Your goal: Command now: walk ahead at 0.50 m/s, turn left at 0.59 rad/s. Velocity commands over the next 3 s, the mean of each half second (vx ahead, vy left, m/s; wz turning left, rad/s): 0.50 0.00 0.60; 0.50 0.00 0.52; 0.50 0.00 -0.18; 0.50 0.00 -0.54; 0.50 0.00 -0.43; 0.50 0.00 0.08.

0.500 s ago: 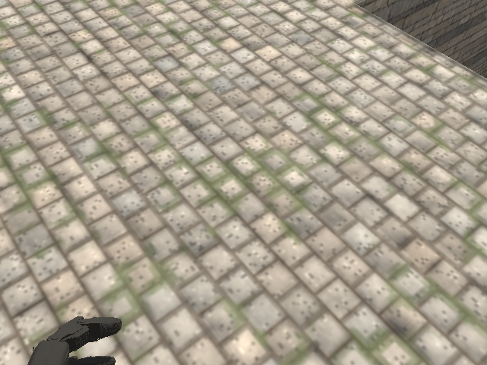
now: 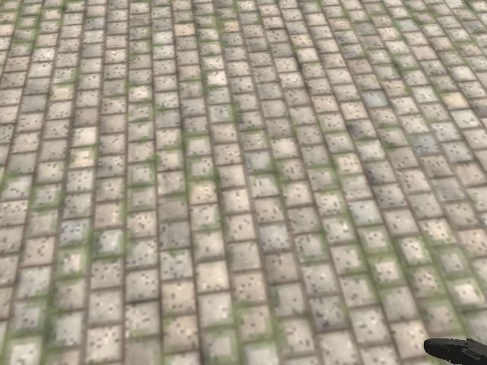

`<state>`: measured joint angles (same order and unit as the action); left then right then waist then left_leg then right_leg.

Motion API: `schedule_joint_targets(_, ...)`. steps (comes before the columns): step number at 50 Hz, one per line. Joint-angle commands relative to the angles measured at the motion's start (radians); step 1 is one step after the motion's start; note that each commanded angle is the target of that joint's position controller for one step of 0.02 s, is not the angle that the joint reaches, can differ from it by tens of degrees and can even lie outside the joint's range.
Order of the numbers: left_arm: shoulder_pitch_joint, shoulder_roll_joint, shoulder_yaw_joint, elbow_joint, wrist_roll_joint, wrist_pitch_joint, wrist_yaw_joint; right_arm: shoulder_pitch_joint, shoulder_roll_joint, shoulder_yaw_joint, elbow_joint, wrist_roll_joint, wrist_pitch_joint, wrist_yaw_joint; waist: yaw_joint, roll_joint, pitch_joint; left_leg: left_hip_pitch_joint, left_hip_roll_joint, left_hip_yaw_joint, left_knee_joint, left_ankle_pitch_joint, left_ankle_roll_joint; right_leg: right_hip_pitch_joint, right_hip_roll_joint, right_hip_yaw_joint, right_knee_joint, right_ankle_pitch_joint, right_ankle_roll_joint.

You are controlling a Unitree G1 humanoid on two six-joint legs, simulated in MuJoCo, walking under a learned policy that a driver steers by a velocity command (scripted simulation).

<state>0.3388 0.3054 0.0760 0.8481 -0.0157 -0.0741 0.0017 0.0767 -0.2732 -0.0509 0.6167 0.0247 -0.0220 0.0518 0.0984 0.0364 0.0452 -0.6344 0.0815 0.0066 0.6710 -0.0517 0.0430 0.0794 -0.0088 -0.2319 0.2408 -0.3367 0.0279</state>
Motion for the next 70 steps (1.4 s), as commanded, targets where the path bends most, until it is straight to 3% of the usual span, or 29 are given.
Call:
schedule_joint_targets(1, -0.034, 0.211, 0.051, -0.057, -0.015, 0.007, 0.01, -0.033, -0.097, -0.034, -0.097, -0.004, -0.009, 0.01, -0.072, -0.129, -0.013, 0.09, -0.07, 0.078, -0.035, -0.12, 0.055, 0.014, -0.277, 0.055, 0.093, 0.853, -0.139)
schedule_joint_targets(3, -0.048, 0.207, 0.047, -0.068, -0.019, 0.02, 0.019, 0.234, -0.184, -0.087, -0.029, -0.001, 0.0, -0.004, -0.224, -0.107, -0.16, 0.476, -0.154, 0.102, -0.114, -0.086, 0.122, -0.103, -0.229, 0.004, 0.459, 0.971, -0.094)
schedule_joint_targets(4, -0.018, 0.14, 0.02, -0.09, 0.017, 0.014, 0.019, 0.378, -0.271, -0.116, 0.004, 0.005, 0.012, -0.028, -0.262, 0.045, -0.25, 0.788, 0.003, -0.151, -0.126, -0.075, 0.186, -0.385, -0.176, 0.006, 0.786, 0.513, -0.048)
schedule_joint_targets(5, 0.051, 0.025, -0.019, -0.154, 0.037, -0.016, 0.005, 0.32, -0.355, -0.115, -0.021, 0.005, -0.003, -0.027, -0.134, 0.244, -0.364, 1.032, 0.225, -0.744, -0.268, -0.319, 0.369, -0.778, 0.029, 0.163, 1.084, -0.278, -0.002)
schedule_joint_targets(6, -0.079, 0.126, -0.001, -0.165, -0.003, -0.049, -0.006, 0.341, -0.259, -0.09, -0.036, 0.001, -0.02, -0.019, -0.222, 0.104, -0.385, 1.025, 0.243, -0.806, -0.374, -0.382, 0.347, -0.881, -0.001, 0.327, 1.155, -0.244, -0.019)
schedule_joint_targets(7, -0.145, 0.151, 0.005, -0.193, -0.029, -0.064, -0.011, 0.307, -0.214, -0.075, -0.022, -0.006, -0.033, -0.016, -0.211, 0.071, -0.241, 0.914, 0.216, -0.661, -0.386, -0.291, 0.305, -0.936, -0.037, 0.314, 1.115, -0.138, -0.037)
schedule_joint_targets(9, -0.134, 0.14, 0.006, -0.174, 0.014, -0.068, 0.003, 0.184, -0.166, -0.058, -0.036, -0.008, -0.039, -0.019, -0.122, -0.022, -0.123, 0.641, 0.131, -0.459, -0.391, -0.071, 0.252, -0.813, -0.106, 0.314, 0.952, -0.003, -0.03)
schedule_joint_targets(13, -0.114, 0.108, 0.005, -0.173, 0.034, -0.027, 0.002, 0.151, -0.157, -0.053, -0.032, -0.017, -0.048, -0.037, -0.072, 0.004, -0.089, 0.445, 0.073, -0.338, -0.448, 0.135, 0.262, -0.703, -0.111, 0.295, 0.821, 0.094, 0.022)
schedule_joint_targets(19, -0.342, 0.05, -0.019, -0.236, 0.026, -0.031, -0.009, 0.247, -0.183, -0.059, 0.027, -0.004, -0.036, -0.066, -0.155, 0.035, -0.036, 0.391, -0.005, -0.267, -0.428, 0.042, 0.185, -0.649, -0.028, 0.28, 0.401, 0.421, 0.046)
schedule_joint_targets(24, -0.411, 0.088, -0.006, -0.266, 0.011, -0.05, -0.033, 0.305, -0.178, -0.058, 0.067, 0.005, -0.022, -0.074, -0.171, 0.057, -0.029, 0.502, 0.047, -0.394, -0.326, -0.02, 0.165, -0.6, 0.006, 0.317, 0.257, 0.381, 0.009)
schedule_joint_targets(27, -0.284, 0.12, 0.016, -0.24, 0.011, -0.061, -0.027, 0.275, -0.167, -0.057, 0.065, 0.001, -0.011, -0.076, -0.098, 0.096, -0.066, 0.523, 0.035, -0.436, -0.211, 0.083, 0.13, -0.425, 0.018, 0.291, 0.201, 0.281, -0.045)
schedule_joint_targets(28, -0.17, 0.152, 0.031, -0.223, 0.023, -0.066, -0.02, 0.265, -0.126, -0.042, 0.054, -0.005, -0.013, -0.071, -0.041, 0.071, -0.162, 0.473, -0.019, -0.392, -0.052, 0.106, 0.098, -0.22, -0.041, 0.326, 0.203, 0.29, -0.09)
schedule_joint_targets(29, -0.011, 0.21, 0.045, -0.213, 0.031, -0.063, -0.01, 0.284, -0.07, -0.02, 0.031, -0.028, -0.015, -0.069, 0.008, -0.065, -0.321, 0.324, -0.097, -0.293, 0.24, -0.122, 0.056, 0.062, -0.222, 0.511, 0.228, 0.26, -0.147)
schedule_joint_targets(30, 0.037, 0.254, 0.056, -0.175, 0.035, -0.05, -0.02, 0.43, -0.043, -0.01, 0.011, 0.013, -0.025, -0.068, -0.069, -0.419, -0.403, -0.036, -0.2, -0.207, 0.527, -0.566, -0.001, 0.313, -0.419, 0.998, 0.112, 0.009, -0.302)
schedule_joint_targets(31, -0.001, 0.146, 0.034, -0.201, 0.013, -0.044, -0.022, 0.401, -0.155, -0.029, 0.045, 0.022, -0.023, -0.072, -0.045, -0.259, -0.301, -0.135, -0.11, -0.23, 0.638, -0.507, -0.018, 0.24, -0.409, 1.005, 0.067, -0.191, -0.27)
schedule_joint_targets(32, -0.041, 0.095, 0.02, -0.207, 0.011, -0.037, -0.015, 0.283, -0.198, -0.043, 0.031, 0.013, -0.018, -0.07, -0.019, -0.158, -0.175, -0.15, -0.078, -0.194, 0.647, -0.408, -0.026, 0.112, -0.363, 0.825, 0.054, -0.156, -0.226)
schedule_joint_targets(33, -0.087, 0.087, 0.013, -0.208, 0.021, -0.031, -0.014, 0.232, -0.184, -0.043, 0.021, 0.003, -0.013, -0.071, -0.038, -0.087, -0.105, -0.113, -0.046, -0.165, 0.624, -0.339, -0.033, -0.014, -0.32, 0.702, 0.033, -0.024, -0.206)
schedule_joint_targets(39, -0.11, 0.087, 0.018, -0.153, 0.018, -0.046, -0.01, 0.174, -0.082, -0.032, -0.014, 0.0, 0.006, -0.055, -0.084, -0.123, -0.017, -0.074, 0.032, -0.119, 0.446, -0.212, -0.048, -0.19, -0.251, 0.378, -0.082, 0.288, -0.222)
schedule_joint_targets(45, -0.068, 0.13, 0.025, -0.1, 0.009, -0.032, -0.012, 0.028, -0.04, -0.007, -0.037, -0.007, -0.02, -0.028, -0.042, -0.087, 0.005, -0.017, 0.008, -0.062, 0.094, 0.037, -0.039, -0.161, -0.217, 0.202, -0.104, 0.411, -0.21)
schedule_joint_targets(50, 0.014, 0.174, 0.034, -0.038, -0.019, -0.005, -0.01, -0.094, -0.059, -0.006, -0.084, -0.004, -0.032, -0.005, -0.029, -0.102, 0.039, 0.021, -0.024, -0.006, -0.076, -0.039, 0.005, -0.037, -0.278, 0.189, -0.069, 0.493, -0.196)
schedule_joint_targets(52, 0.006, 0.197, 0.037, -0.026, -0.025, 0.007, -0.005, -0.033, -0.097, -0.024, -0.076, -0.013, -0.033, -0.004, -0.089, -0.133, -0.018, 0.158, -0.072, 0.035, -0.124, -0.105, 0.043, -0.002, -0.278, 0.16, 0.051, 0.774, -0.171)
schedule_joint_targets(54, 0.006, 0.161, 0.015, -0.023, -0.018, 0.013, 0.004, 0.255, -0.188, -0.073, 0.012, -0.018, -0.028, -0.021, -0.239, -0.109, -0.193, 0.634, -0.076, 0.013, -0.162, -0.02, 0.102, -0.195, -0.201, 0.101, 0.415, 0.801, -0.109)
schedule_joint_targets(55, 0.064, 0.053, -0.026, -0.069, 0.009, -0.001, -0.005, 0.381, -0.299, -0.095, 0.031, -0.04, -0.025, -0.038, -0.237, 0.1, -0.356, 1.04, 0.215, -0.418, -0.163, -0.102, 0.238, -0.598, -0.072, 0.094, 0.821, 0.303, -0.042)
schedule_joint_targets(56, 0.073, 0.051, -0.032, -0.053, 0.0, -0.021, -0.01, 0.384, -0.265, -0.081, 0.025, -0.026, -0.027, -0.04, -0.227, 0.161, -0.479, 1.065, 0.34, -0.731, -0.313, -0.154, 0.308, -0.728, 0.021, 0.277, 1.022, -0.253, -0.033)
schedule_joint_targets(57, -0.005, 0.141, -0.002, -0.073, -0.036, -0.029, -0.016, 0.33, -0.203, -0.059, 0.029, -0.027, -0.035, -0.036, -0.233, 0.093, -0.329, 0.944, 0.307, -0.584, -0.334, -0.171, 0.256, -0.819, -0.032, 0.34, 1.079, -0.217, -0.045)
schedule_joint_targets(58, -0.062, 0.135, -0.003, -0.091, -0.044, -0.031, -0.016, 0.276, -0.168, -0.048, 0.036, -0.023, -0.041, -0.035, -0.203, 0.078, -0.204, 0.802, 0.261, -0.425, -0.353, -0.138, 0.216, -0.831, -0.079, 0.315, 1.038, -0.135, -0.054)
schedule_joint_targets(59, -0.08, 0.119, -0.002, -0.089, -0.026, -0.026, -0.012, 0.214, -0.131, -0.038, 0.045, -0.023, -0.048, -0.031, -0.165, 0.044, -0.13, 0.676, 0.214, -0.329, -0.391, -0.108, 0.188, -0.805, -0.112, 0.306, 0.974, -0.057, -0.048)
schedule_joint_targets(63, 0.0, 0.064, 0.0, -0.052, -0.018, 0.029, -0.008, 0.123, -0.089, -0.035, 0.069, -0.038, -0.089, -0.029, -0.079, 0.061, -0.058, 0.465, 0.16, -0.124, -0.523, 0.02, 0.17, -0.677, -0.143, 0.326, 0.913, 0.121, -0.015)
schedule_joint_targets(70, -0.18, 0.024, -0.012, -0.111, -0.005, 0.024, -0.026, 0.158, -0.127, -0.044, 0.132, -0.042, -0.094, -0.057, -0.127, 0.009, 0.024, 0.521, 0.133, 0.095, -0.564, 0.128, 0.125, -0.742, -0.106, 0.293, 0.552, 0.44, -0.013)
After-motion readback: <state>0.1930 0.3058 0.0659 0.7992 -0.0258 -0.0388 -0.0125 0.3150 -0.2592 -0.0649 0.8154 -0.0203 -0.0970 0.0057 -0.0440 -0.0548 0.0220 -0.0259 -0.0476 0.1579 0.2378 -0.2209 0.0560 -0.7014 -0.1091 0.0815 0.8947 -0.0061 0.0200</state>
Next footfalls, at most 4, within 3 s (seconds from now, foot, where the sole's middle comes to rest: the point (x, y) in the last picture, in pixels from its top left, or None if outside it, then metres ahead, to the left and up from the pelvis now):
0.06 left None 0.21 0.11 -0.77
0.56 right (281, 336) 0.53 -0.02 -0.77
1.08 left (154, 286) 0.64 0.35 -0.77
1.62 right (194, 185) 1.02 0.30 -0.77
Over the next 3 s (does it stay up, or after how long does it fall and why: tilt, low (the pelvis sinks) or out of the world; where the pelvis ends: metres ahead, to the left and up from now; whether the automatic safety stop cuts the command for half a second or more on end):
stays up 1.56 0.37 0.01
